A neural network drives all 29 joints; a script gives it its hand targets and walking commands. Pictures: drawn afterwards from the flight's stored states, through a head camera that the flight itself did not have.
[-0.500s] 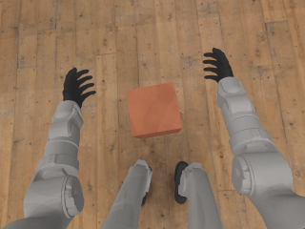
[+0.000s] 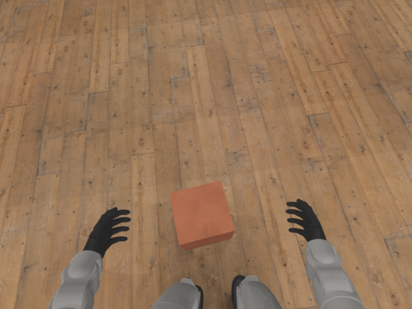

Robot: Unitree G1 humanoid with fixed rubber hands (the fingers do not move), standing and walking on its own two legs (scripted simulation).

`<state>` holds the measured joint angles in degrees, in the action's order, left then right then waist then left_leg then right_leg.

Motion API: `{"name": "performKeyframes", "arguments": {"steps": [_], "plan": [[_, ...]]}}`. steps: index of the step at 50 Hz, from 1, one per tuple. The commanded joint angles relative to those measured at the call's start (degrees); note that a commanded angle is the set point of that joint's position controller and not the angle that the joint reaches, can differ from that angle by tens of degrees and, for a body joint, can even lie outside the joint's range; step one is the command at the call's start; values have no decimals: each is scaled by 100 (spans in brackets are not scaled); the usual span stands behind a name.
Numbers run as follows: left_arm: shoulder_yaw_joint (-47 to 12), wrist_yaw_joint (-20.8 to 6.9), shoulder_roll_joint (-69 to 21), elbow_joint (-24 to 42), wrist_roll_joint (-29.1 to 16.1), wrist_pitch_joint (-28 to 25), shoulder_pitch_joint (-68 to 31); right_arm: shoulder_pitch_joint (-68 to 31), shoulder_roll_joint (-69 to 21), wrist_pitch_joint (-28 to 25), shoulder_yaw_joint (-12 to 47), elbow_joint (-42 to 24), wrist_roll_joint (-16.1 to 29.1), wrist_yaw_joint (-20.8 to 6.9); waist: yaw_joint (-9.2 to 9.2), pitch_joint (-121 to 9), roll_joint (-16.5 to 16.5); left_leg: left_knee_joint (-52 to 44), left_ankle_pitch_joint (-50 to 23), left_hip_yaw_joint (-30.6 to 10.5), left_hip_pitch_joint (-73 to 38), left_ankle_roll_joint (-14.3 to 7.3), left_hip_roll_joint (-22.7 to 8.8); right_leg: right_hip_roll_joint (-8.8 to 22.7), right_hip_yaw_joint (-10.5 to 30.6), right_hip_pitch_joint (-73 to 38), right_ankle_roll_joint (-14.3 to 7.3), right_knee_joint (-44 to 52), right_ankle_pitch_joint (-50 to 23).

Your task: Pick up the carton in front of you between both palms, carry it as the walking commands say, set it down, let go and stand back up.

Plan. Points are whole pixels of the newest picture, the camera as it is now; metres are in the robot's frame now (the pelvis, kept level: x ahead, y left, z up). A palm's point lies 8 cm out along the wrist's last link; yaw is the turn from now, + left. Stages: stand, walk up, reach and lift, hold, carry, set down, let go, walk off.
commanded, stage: let go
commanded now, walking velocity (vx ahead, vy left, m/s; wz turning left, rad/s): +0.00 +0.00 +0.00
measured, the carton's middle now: (202, 217) +0.39 +0.08 -0.62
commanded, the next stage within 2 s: stand in 0.74 s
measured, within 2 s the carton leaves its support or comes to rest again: neither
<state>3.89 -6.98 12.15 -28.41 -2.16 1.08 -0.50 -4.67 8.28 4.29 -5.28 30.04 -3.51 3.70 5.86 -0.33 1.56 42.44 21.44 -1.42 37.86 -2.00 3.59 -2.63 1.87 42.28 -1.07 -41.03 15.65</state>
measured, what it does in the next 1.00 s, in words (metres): stands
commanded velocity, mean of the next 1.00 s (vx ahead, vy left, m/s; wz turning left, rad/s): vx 0.00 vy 0.00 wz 0.00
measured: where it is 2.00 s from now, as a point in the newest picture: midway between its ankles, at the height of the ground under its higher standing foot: outside the picture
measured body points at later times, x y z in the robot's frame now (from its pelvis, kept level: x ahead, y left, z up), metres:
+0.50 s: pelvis +0.06 +0.00 +0.03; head +0.09 +0.02 +0.48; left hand +0.24 +0.24 -0.05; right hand +0.22 -0.23 -0.04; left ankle -0.02 +0.10 -0.71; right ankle +0.03 -0.11 -0.71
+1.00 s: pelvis +0.01 +0.00 +0.03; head +0.00 +0.02 +0.48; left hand +0.15 +0.29 -0.07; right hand +0.15 -0.28 -0.05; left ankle -0.02 +0.10 -0.71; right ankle +0.03 -0.11 -0.71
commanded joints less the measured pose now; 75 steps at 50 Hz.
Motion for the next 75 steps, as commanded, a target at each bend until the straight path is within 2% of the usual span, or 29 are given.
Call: {"name": "performKeyframes", "arguments": {"steps": [1,5,8,11,12,13,14,15,17,19,21,24,28,29,31,32,34,35,36,37,38,41,47,54,58,63,65,70,75], "plan": [[-157,191,406,881,30,-125,853,300,488,-321,19,-736,91,-110,30,-1665,183,-1164,-2024,-167,-1407,310,-308,16,-66,-2638,-20,549,-899],[-107,264,363,1020,-113,-161,1187,1224,630,-341,-7,-802,-6,-181,-411,-1452,-617,-1360,-2900,-238,-1324,323,-207,90,139,-3826,85,712,-2799],[-131,319,485,803,-21,-134,1639,1510,781,-411,142,-1053,182,-240,-340,-1557,-442,-1446,-4071,-271,-2002,354,-144,50,121,-4017,108,914,-3911],[-32,332,734,911,-6,-110,1563,1939,568,-432,357,-1087,297,-385,-463,-1192,-473,-1592,-3518,-300,-1966,307,-135,183,289,-4140,162,1096,-3787],[-66,372,643,863,97,-137,1757,2115,559,-429,326,-713,429,-400,-569,-1126,39,-1777,-4130,-182,-1759,421,-137,171,375,-4216,141,1303,-4223],[70,423,673,984,87,-167,1510,1929,720,-425,184,-990,344,-446,-349,-1163,-198,-1916,-4107,-314,-1698,406,-212,181,354,-4578,137,1266,-4194],[-130,396,567,933,64,-188,1570,2152,887,-423,-65,-817,355,-455,-748,-1485,-188,-1980,-3760,-156,-1514,471,-151,208,401,-5126,115,1130,-4729],[98,433,807,670,67,-139,1574,1924,637,-429,243,-711,584,-553,-347,-904,128,-1919,-3572,-120,-1590,387,-187,250,393,-4374,170,1387,-3587],[-196,364,484,786,60,-38,1263,2055,625,-328,117,-562,464,-580,-695,-493,-37,-2188,-3275,-172,-1785,405,-156,181,300,-4551,164,1563,-3728],[-119,386,612,844,151,130,1396,1876,463,-181,354,-969,601,-683,-489,-690,414,-2095,-3286,-200,-2537,394,-270,151,132,-4188,192,1668,-2790],[-81,470,644,902,32,178,1591,1808,967,-155,82,-1265,527,-754,-456,-932,-21,-1953,-3964,-273,-3093,404,-340,23,41,-3930,208,1696,-2755],[179,539,678,996,232,166,1535,1567,990,-147,154,-1435,577,-716,-308,-990,473,-1933,-4182,-293,-2656,458,-333,84,160,-4282,180,1597,-3351],[-98,643,579,1313,138,503,1146,2100,891,-386,-63,-704,415,-501,-717,-816,-225,-2002,-3419,-233,-2474,381,-243,70,42,-4317,-4,1418,-3645],[148,713,938,1116,238,562,1462,2269,1066,-399,-73,-631,288,-481,-500,-1081,-279,-1828,-3332,-125,-2532,408,-233,187,150,-4639,4,1451,-3667],[-74,750,556,1271,152,620,963,2088,764,-285,527,-484,537,-552,-428,-370,83,-2072,-2725,-72,-2501,398,-263,92,23,-4139,20,1636,-2274],[-303,758,330,890,159,798,1486,1679,944,-321,276,-1033,421,-547,-611,-478,-351,-1876,-2505,-162,-2559,392,-292,57,-62,-4184,-31,1561,-2168],[-242,731,486,1454,96,732,632,1436,1342,-270,48,-798,459,-522,-715,-27,465,-2099,-2147,-132,-2234,451,-390,35,7,-4109,-125,1590,-1627],[-125,723,414,1183,110,882,713,1144,1240,-152,119,-812,285,-531,-384,164,-23,-2139,-1121,-87,-2147,295,-315,98,-114,-4068,-56,1749,-974],[-250,690,400,1311,172,995,786,1004,1241,-119,89,-707,321,-548,-503,373,-214,-2235,-670,-95,-1878,262,-350,10,-223,-4297,-1,1628,-737],[17,727,762,1323,314,1051,460,1363,811,0,206,-296,337,-536,-552,659,524,-2587,12,-355,-1700,109,-649,38,-244,-4295,8,1382,-468],[164,837,1331,69,478,536,1211,1444,1603,-180,61,31,7,-366,-220,421,-839,-2336,333,-444,-1393,287,-662,366,75,-3507,130,1511,24],[98,859,1275,61,617,191,1035,1602,1737,-420,-30,301,-29,-337,-650,376,-430,-2148,951,-477,-1990,206,-528,555,559,-2649,-19,1853,1510],[-24,732,1077,-596,477,-139,675,1075,1821,-599,10,543,49,-350,-660,6,341,-2243,263,-733,-2174,197,-766,477,437,-2860,19,1570,61],[71,802,1512,-1156,427,-296,1049,1492,1840,-584,61,1086,75,-270,-633,-42,-346,-2089,-1204,-696,-2282,131,-795,658,680,-3380,-116,1480,-1254],[27,864,1450,-1457,470,-299,1112,1309,1956,-563,64,1292,120,-259,-517,-153,-166,-1954,-2056,-664,-2731,88,-806,777,687,-3399,-119,1579,-1608],[11,855,1450,-1646,416,-237,930,1397,2006,-485,92,1526,179,-202,-518,-271,-99,-2067,-1809,-548,-2838,150,-717,692,548,-3587,-6,1685,-1614],[-29,903,1584,-1788,365,-267,911,1453,1966,-511,125,1611,190,-202,-592,-373,-567,-1948,-2182,-502,-2984,215,-738,733,626,-3692,-14,1697,-2230],[16,904,1638,-1913,360,-190,743,1179,2115,-532,117,1837,210,-190,-597,-218,83,-2123,-2089,-555,-3070,202,-831,748,661,-3456,-66,1785,-1880],[-51,905,1662,-2171,367,-177,571,1152,2111,-530,172,1935,167,-177,-611,-268,-343,-2176,-2496,-567,-3183,236,-860,664,405,-3615,78,1871,-2014]]}}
